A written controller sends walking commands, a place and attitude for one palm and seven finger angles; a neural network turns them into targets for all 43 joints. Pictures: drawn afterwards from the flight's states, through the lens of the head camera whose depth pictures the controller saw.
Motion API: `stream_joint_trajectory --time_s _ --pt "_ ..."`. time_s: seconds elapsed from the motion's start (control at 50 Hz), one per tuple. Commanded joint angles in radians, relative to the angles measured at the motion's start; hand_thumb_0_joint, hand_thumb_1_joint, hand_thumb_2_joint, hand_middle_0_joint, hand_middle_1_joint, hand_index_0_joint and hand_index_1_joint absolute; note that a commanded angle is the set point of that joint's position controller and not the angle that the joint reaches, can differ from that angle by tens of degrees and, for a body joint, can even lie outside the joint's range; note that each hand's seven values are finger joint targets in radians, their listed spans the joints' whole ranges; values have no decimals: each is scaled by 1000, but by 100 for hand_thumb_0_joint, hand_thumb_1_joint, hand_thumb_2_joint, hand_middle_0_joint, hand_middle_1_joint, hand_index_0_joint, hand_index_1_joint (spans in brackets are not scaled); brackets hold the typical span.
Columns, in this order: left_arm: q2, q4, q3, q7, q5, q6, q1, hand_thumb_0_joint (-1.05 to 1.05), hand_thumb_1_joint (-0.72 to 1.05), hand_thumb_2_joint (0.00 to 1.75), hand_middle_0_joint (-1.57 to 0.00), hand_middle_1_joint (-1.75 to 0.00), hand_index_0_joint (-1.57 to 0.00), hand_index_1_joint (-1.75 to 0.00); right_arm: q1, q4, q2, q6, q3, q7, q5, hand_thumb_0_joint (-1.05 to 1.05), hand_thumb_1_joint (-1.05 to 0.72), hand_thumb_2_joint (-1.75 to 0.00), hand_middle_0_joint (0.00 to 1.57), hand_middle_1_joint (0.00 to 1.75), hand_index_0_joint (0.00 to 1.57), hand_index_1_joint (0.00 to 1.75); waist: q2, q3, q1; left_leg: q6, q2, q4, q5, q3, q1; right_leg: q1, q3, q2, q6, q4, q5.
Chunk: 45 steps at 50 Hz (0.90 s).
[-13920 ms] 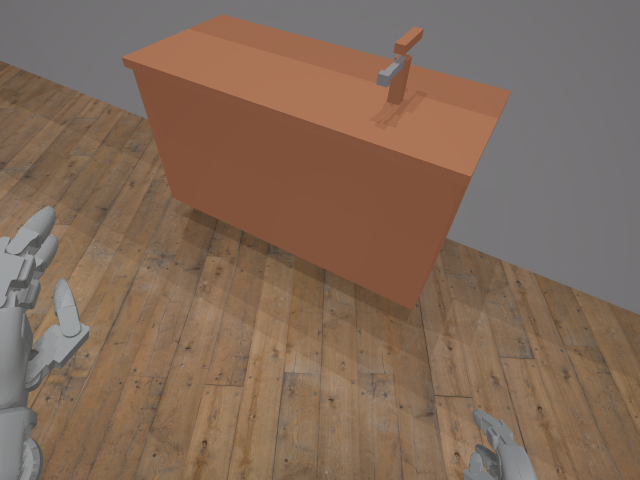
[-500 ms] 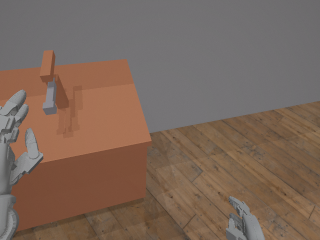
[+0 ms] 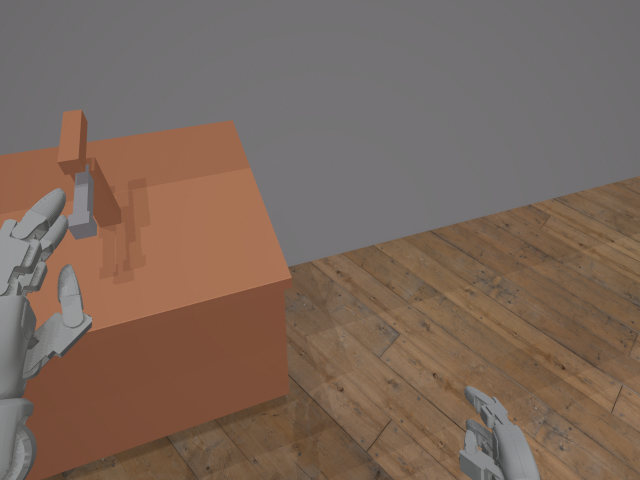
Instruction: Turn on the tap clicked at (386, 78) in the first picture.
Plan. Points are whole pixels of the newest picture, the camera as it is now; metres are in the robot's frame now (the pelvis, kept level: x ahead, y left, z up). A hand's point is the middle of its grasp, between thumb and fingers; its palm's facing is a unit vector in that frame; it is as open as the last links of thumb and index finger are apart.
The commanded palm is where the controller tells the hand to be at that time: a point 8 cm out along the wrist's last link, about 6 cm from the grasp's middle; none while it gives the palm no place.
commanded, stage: come to a stop and stand still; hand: left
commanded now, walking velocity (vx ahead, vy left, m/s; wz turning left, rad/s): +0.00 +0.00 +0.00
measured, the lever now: (82, 225) +0.42 +0.38 +0.05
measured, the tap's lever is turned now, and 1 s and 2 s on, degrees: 0 0 0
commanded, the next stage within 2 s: look again from close up in 0.66 s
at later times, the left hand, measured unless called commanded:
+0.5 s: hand (76, 300) +0.24 +0.25 +0.16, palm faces +0.38 -0.85 -0.37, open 7.4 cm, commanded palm +0.17 +0.28 +0.18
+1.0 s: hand (73, 305) +0.23 +0.25 +0.16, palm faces +0.41 -0.85 -0.35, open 7.4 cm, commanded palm +0.17 +0.28 +0.18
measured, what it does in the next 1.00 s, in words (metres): stands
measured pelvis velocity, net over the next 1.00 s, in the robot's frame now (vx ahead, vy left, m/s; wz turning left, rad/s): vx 0.02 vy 0.00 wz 0.03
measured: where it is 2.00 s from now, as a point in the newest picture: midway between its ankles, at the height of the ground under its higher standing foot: outside the picture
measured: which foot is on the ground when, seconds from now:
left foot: down 0.00-1.00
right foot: down 0.00-1.00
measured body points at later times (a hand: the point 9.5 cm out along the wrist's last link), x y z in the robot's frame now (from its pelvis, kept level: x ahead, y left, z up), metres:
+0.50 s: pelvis +0.02 +0.00 +0.00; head +0.05 +0.02 +0.45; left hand +0.21 +0.30 +0.18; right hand +0.21 -0.21 -0.06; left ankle +0.02 +0.08 -0.74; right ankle +0.01 -0.14 -0.74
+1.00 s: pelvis +0.02 +0.00 +0.00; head +0.04 +0.02 +0.45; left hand +0.21 +0.30 +0.17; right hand +0.20 -0.22 -0.07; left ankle +0.02 +0.08 -0.74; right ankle +0.01 -0.14 -0.74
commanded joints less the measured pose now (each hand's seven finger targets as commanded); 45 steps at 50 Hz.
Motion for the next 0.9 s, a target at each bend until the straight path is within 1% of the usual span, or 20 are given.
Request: stream_joint_trajectory --time_s 0.0,0.02,0.08,0.12,0.18,0.22,0.24,0.26,0.3,0.38,0.42,0.46,0.52,0.56,0.64,0.68,0.74,0.78,0.8,0.88 --pt "228 -179 205 42 -14 -66 -144 0 90 90 -20 -30 -20 -30 -105 -161 -120 -45 -40 -47 2 0 -90 -90 20 30 20 30 66 -91 27 -30 81 -178 -104 -134 -24 36 26 -22 -49 -61 -58" --pt "224 -179 196 41 -10 -69 -163 0 90 90 -20 -30 -20 -30 -105 -158 -119 -49 -37 -50 2 0 -90 -90 20 30 20 30 94 -82 28 -22 85 -190 -151 -136 -41 47 24 -22 -47 -61 -68" --pt "185 -198 143 40 2 -77 -219 0 90 90 -20 -30 -20 -30 -98 -147 -123 -70 -35 -51 -1 0 -90 -90 20 30 20 30 101 -74 24 -20 84 -202 -208 -140 -43 55 22 -15 -47 -71 -79" --pt "149 -194 107 42 10 -74 -198 0 90 90 -20 -30 -20 -30 -87 -137 -125 -82 -38 -45 -1 0 -90 -90 20 30 20 30 89 -94 26 -21 78 -193 -184 -133 -17 63 25 -12 -47 -81 -56" --pt "127 -183 80 45 18 -66 -188 0 90 90 -20 -30 -20 -30 -85 -123 -126 -88 -38 -40 -5 0 -90 -90 20 30 20 30 93 -81 24 -34 69 -199 -159 -129 -15 60 20 -5 -44 -96 -44" --pt "128 -171 87 49 21 -60 -169 0 90 90 -20 -30 -20 -30 -76 -116 -130 -85 -42 -36 -7 0 -90 -90 20 30 20 30 57 -97 25 -39 59 -177 -75 -120 -1 74 20 -3 -46 -103 8" --pt "135 -165 95 49 20 -57 -160 0 90 90 -20 -30 -20 -30 -79 -117 -128 -80 -42 -36 -8 0 -90 -90 20 30 20 30 57 -100 25 -41 55 -165 -33 -110 14 73 23 -6 -47 -108 35" --pt "148 -180 106 49 18 -56 -166 0 90 90 -20 -30 -20 -30 -83 -115 -128 -76 -42 -36 -8 0 -90 -90 20 30 20 30 81 -103 22 -48 52 -163 -4 -112 13 79 17 -8 -48 -101 50" --pt "155 -178 123 50 14 -53 -145 0 90 90 -20 -30 -20 -30 -84 -119 -122 -67 -39 -37 -10 0 -90 -90 20 30 20 30 74 -120 25 -51 50 -157 57 -108 28 93 9 -2 -46 -98 99" --pt "168 -222 142 45 0 -46 -109 0 90 90 -20 -30 -20 -30 -84 -135 -119 -51 -38 -39 -7 0 -90 -90 20 30 20 30 89 -161 24 -60 51 -126 256 -100 76 119 -10 2 -44 -65 216" --pt "172 -235 151 44 -5 -42 -81 0 90 90 -20 -30 -20 -30 -82 -139 -119 -43 -39 -40 -6 0 -90 -90 20 30 20 30 77 -190 25 -60 56 -107 330 -94 104 127 -17 2 -41 -58 260" --pt "162 -230 142 41 -10 -33 -68 0 90 90 -20 -30 -20 -30 -85 -141 -117 -37 -36 -41 -5 0 -90 -90 20 30 20 30 67 -188 23 -62 58 -99 356 -92 113 123 -17 -3 -40 -60 280" --pt "152 -218 133 43 -9 -22 -63 0 90 90 -20 -30 -20 -30 -80 -140 -121 -27 -39 -41 -3 0 -90 -90 20 30 20 30 56 -191 22 -59 60 -94 352 -86 119 124 -12 -4 -38 -67 295" --pt "152 -239 123 45 -6 -18 -90 0 90 90 -20 -30 -20 -30 -85 -139 -121 -22 -40 -45 -2 0 -90 -90 20 30 20 30 82 -188 18 -60 59 -94 362 -85 126 123 -14 -7 -39 -63 300" --pt "152 -224 118 51 -5 -8 -98 0 90 90 -20 -30 -20 -30 -87 -142 -123 -13 -41 -48 -1 0 -90 -90 20 30 20 30 67 -175 22 -55 63 -108 309 -87 120 120 -12 -5 -35 -72 267" --pt "156 -241 120 53 -5 -7 -113 0 90 90 -20 -30 -20 -30 -92 -143 -121 -10 -39 -51 -3 0 -90 -90 20 30 20 30 82 -174 21 -55 61 -109 297 -88 114 123 -9 -7 -37 -73 261" --pt "149 -233 112 56 -6 -4 -103 0 90 90 -20 -30 -20 -30 -89 -145 -123 -7 -41 -50 -1 0 -90 -90 20 30 20 30 71 -162 21 -53 56 -118 271 -92 98 132 -11 -8 -38 -80 249" --pt "151 -232 113 56 -7 -3 -102 0 90 90 -20 -30 -20 -30 -94 -145 -118 -4 -38 -53 -1 0 -90 -90 20 30 20 30 90 -151 21 -53 56 -127 246 -94 89 125 -11 -8 -38 -82 225" --pt "153 -222 119 57 -7 -2 -88 0 90 90 -20 -30 -20 -30 -92 -145 -119 -3 -38 -53 -2 0 -90 -90 20 30 20 30 74 -152 24 -51 59 -128 233 -95 88 128 -10 -8 -38 -85 225" --pt "147 -204 113 57 -8 1 -92 0 90 90 -20 -30 -20 -30 -92 -144 -119 1 -38 -54 -2 0 -90 -90 20 30 20 30 71 -131 21 -50 54 -144 164 -96 60 128 -5 -7 -37 -99 186"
